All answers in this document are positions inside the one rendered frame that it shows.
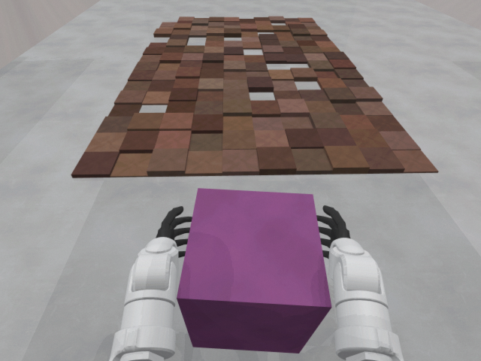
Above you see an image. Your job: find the right robot hand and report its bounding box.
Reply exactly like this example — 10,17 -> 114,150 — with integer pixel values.
316,205 -> 350,258

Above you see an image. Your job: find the left robot hand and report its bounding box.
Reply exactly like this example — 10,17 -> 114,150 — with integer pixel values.
156,206 -> 192,258

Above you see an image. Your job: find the right robot forearm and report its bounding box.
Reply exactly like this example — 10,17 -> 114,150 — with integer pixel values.
328,238 -> 404,361

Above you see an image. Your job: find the carton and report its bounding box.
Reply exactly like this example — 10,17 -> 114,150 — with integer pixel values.
177,188 -> 332,353

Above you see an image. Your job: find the left robot forearm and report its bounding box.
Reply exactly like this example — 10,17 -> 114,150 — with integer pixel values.
109,237 -> 179,361

